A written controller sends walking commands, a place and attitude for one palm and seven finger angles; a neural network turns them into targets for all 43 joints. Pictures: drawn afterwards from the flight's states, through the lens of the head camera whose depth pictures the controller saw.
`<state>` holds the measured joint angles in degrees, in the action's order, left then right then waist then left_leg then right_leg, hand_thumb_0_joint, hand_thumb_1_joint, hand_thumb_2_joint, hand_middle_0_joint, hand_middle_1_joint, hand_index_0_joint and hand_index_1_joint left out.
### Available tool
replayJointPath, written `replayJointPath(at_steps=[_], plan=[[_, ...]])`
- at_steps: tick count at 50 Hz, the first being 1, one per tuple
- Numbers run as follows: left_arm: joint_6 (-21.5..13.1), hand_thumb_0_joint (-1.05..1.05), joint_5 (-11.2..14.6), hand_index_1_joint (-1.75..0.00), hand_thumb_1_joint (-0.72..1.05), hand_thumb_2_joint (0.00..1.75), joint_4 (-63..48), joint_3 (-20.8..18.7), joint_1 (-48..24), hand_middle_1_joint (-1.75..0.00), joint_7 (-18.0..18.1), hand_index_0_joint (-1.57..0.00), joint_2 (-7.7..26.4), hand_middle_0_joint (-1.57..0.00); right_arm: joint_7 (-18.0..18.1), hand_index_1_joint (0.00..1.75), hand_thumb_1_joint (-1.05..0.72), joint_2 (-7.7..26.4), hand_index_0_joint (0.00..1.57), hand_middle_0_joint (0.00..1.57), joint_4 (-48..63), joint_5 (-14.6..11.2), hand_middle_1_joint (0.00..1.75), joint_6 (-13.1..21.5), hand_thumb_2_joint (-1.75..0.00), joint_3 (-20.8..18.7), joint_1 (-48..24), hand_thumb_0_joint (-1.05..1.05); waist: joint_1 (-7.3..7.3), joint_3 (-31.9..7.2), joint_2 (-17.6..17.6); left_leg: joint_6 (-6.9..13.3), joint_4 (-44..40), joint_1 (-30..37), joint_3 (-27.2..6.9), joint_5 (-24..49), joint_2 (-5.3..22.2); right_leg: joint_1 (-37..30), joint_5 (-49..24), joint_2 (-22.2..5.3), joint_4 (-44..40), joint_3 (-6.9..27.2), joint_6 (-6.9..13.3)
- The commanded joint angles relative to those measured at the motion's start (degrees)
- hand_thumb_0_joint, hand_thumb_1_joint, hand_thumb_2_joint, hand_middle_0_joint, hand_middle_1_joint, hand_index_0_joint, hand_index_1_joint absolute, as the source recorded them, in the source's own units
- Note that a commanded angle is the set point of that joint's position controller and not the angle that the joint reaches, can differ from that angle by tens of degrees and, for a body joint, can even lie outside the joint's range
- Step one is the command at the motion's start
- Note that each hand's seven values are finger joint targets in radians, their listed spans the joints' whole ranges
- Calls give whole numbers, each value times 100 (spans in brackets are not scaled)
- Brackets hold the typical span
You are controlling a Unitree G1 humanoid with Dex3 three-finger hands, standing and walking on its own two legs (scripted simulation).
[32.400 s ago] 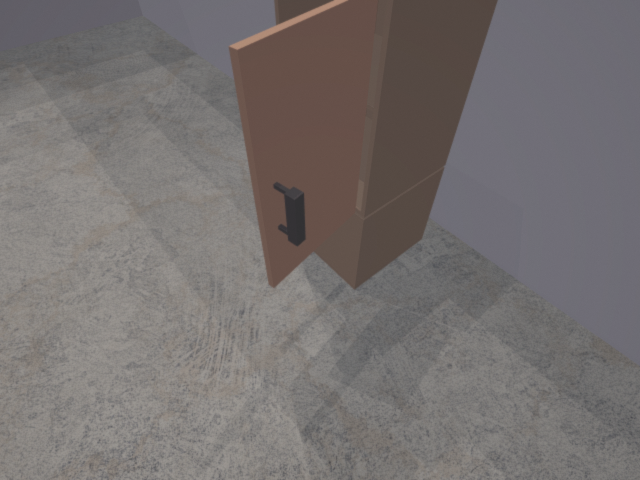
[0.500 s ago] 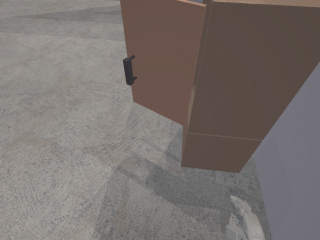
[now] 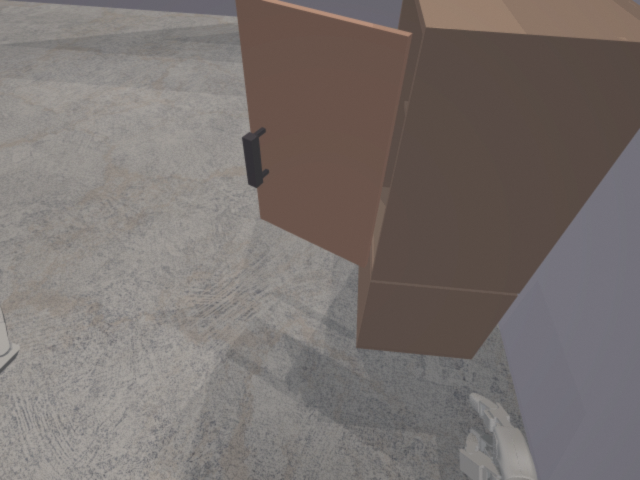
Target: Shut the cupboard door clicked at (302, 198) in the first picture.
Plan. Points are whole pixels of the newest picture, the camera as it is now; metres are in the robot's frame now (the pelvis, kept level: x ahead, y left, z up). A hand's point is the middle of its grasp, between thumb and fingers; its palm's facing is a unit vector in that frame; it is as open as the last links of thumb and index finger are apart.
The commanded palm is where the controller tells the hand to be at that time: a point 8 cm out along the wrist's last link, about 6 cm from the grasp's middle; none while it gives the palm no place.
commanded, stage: stop stepping back and stand still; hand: left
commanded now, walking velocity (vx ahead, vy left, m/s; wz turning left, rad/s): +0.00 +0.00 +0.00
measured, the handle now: (258, 156) +0.84 +0.17 -0.09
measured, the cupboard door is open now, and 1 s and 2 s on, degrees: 64 64 64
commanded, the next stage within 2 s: let the arm hang, fingers relaxed in 0.02 s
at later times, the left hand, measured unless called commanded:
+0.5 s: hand out of the picture -0.03 +0.19 -0.18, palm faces +0.04 -0.98 -0.18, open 7.0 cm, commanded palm none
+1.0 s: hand out of the picture -0.05 +0.18 -0.17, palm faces +0.03 -0.98 -0.19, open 7.4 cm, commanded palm none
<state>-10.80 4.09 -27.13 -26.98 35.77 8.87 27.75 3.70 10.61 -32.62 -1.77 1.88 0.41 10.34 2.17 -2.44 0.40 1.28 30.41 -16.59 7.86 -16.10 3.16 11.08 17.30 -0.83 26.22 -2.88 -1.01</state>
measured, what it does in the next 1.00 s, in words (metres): stands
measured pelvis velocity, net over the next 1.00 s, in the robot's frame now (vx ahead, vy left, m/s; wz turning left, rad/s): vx -0.04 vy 0.01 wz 0.00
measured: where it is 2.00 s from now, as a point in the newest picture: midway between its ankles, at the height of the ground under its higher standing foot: outside the picture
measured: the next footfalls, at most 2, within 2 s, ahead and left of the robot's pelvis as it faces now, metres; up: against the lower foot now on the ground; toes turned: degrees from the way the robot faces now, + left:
none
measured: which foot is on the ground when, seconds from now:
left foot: down 0.00-1.00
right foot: down 0.00-1.00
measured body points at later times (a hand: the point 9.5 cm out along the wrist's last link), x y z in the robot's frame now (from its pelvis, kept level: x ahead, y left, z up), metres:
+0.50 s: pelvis -0.05 +0.00 +0.00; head -0.03 +0.03 +0.45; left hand -0.03 +0.24 -0.16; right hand -0.03 -0.24 -0.14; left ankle +0.00 +0.10 -0.74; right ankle -0.04 -0.13 -0.74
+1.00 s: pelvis -0.04 +0.01 +0.01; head -0.04 +0.01 +0.46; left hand -0.05 +0.23 -0.15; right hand -0.03 -0.22 -0.16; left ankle +0.00 +0.10 -0.74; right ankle -0.04 -0.13 -0.74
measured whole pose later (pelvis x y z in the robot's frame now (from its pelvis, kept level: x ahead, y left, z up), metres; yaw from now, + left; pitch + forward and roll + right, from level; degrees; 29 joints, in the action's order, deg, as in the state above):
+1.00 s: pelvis -0.04 +0.01 +0.01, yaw +0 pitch -1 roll +0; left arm 0.0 -1.0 63.6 0.0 17.2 1.6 8.8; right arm 1.1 8.8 -63.0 0.9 -0.7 -0.8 15.8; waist 0.3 1.0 0.3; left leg 2.6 23.7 -13.1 8.6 -9.7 0.9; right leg 9.9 13.4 -2.6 24.5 -2.4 -1.4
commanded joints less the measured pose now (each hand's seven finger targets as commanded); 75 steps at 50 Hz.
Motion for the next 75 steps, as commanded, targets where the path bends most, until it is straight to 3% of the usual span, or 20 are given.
replayJointPath(at_steps=[1,4,5,6,7,9,11,13,14,15,17,20,22,24,33,43,59,65,75], plan=[[-143,0,-29,-30,90,90,-987,-280,-251,-30,83,-20,457,-20,114,30,-90,765,20,20,702,20,30,237,-90,-235,-259,0,-127,-601,261,-30,-526,261,-632,1985,483,-428,-2372,-266,-23,280,41],[-165,0,-113,-30,90,90,-1492,-149,-905,-30,138,-20,543,-20,183,30,-90,765,20,20,712,62,30,329,-90,-205,-330,0,-167,-582,430,9,-633,278,-657,1419,425,-362,-1892,-238,-97,306,26],[-184,0,-147,-30,90,90,-1755,-270,-1193,-30,167,-20,773,-20,204,30,-90,781,20,20,677,74,30,376,-90,-198,-363,0,-183,-573,552,12,-669,261,-678,1157,397,-352,-1748,-252,-136,333,33],[588,0,-470,-30,90,90,3038,2299,-989,-30,-650,-20,-529,-20,-376,30,-90,1757,20,20,-233,62,30,766,-90,-407,-784,0,-70,332,399,19,172,-98,-712,2012,433,545,-2203,-731,489,45,156],[1031,0,-501,-30,90,90,3357,2131,-985,-30,-784,-20,-512,-20,-433,30,-90,1625,20,20,-404,164,30,446,-90,-465,-277,0,-119,-178,489,-14,-9,223,-621,1658,463,583,-1551,-690,137,470,237],[1162,0,-506,-30,90,90,3658,2221,-1145,-30,-858,-20,-725,-20,-429,30,-90,1346,20,20,-465,216,30,201,-90,-327,-140,0,-159,23,457,74,-304,-210,-823,387,526,747,-195,-520,156,280,191],[1115,0,-558,-30,90,90,4299,2293,-1384,-30,-892,-20,-698,-20,-432,30,-90,1276,20,20,-555,278,30,48,-90,-233,-111,0,-162,187,-241,128,-559,-378,-1015,-12,488,581,124,-421,64,263,224],[1128,0,-574,-30,90,90,4979,2363,-1580,-30,-871,-20,-692,-20,-436,30,-90,1174,20,20,-690,333,30,-95,-90,-183,-81,0,-134,431,-946,103,-587,-351,-1064,-519,310,819,611,-527,-245,484,307],[1139,0,-582,-30,90,90,5317,2394,-1690,-30,-850,-20,-679,-20,-438,30,-90,1130,20,20,-780,353,30,-172,-90,-168,11,0,-92,562,-1234,97,-510,-227,-1030,-513,222,1043,794,-609,-407,608,356],[1151,0,-577,-30,90,90,5637,2428,-1787,-30,-828,-20,-604,-20,-440,30,-90,1155,20,20,-878,364,30,-226,-90,-158,120,0,-56,599,-1278,92,-469,-48,-992,-342,193,1158,843,-645,-469,643,394],[1165,0,-546,-30,90,90,6192,2493,-1863,-30,-801,-20,-686,-20,-426,30,-90,1038,20,20,-1140,374,30,-259,-90,-125,234,0,-42,535,-804,90,-607,59,-987,-258,176,1095,774,-606,-445,668,371],[1134,0,-531,-30,90,90,6969,2518,-1563,-30,-776,-20,-745,-20,-396,30,-90,1010,20,20,-1466,342,30,-221,-90,-125,289,0,-196,281,396,101,-998,-118,-1058,-257,255,332,121,-421,-219,511,275],[1125,0,-535,-30,90,90,7349,2435,-1394,-30,-755,-20,-986,-20,-350,30,-90,834,20,20,-1669,365,30,-217,-90,-155,350,0,-244,195,912,106,-1185,-205,-1085,-526,274,60,-39,-377,-236,413,297],[1111,0,-517,-30,90,90,7682,2479,-1348,-30,-760,-20,-947,-20,-328,30,-90,807,20,20,-1878,334,30,-230,-90,-173,449,0,-258,156,1074,101,-1271,-193,-1077,-631,305,-85,-154,-368,-300,372,307],[1048,0,-505,-30,90,90,8633,2543,-1400,-30,-731,-20,-1084,-20,-229,30,-90,704,20,20,-2564,267,30,-214,-90,-233,1009,0,-144,591,-141,106,-1247,279,-997,-182,352,267,-133,-466,-728,465,339],[1069,0,-529,-30,90,90,8986,2565,-1355,-30,-691,-20,-1242,-20,-224,30,-90,531,20,20,-2874,271,30,-225,-90,-231,972,0,-162,862,-171,103,-1413,339,-899,-344,364,506,4,-439,-784,490,266],[1017,0,-512,-30,90,90,9065,2551,-1500,-30,-682,-20,-1271,-20,-197,30,-90,452,20,20,-2998,263,30,-137,-90,-201,845,0,-171,663,106,58,-1373,609,-784,505,346,141,-691,-488,-797,479,242],[988,0,-509,-30,90,90,9074,2543,-1499,-30,-679,-20,-1205,-20,-183,30,-90,551,20,20,-2997,244,30,-120,-90,-213,821,0,-179,550,-21,79,-1247,839,-740,997,371,57,-946,-496,-839,478,252],[985,0,-507,-30,90,90,9113,2542,-1574,-30,-680,-20,-1118,-20,-183,30,-90,619,20,20,-3049,239,30,-133,-90,-211,738,0,-175,652,-175,71,-1259,869,-735,1059,380,-9,-973,-522,-913,463,254]])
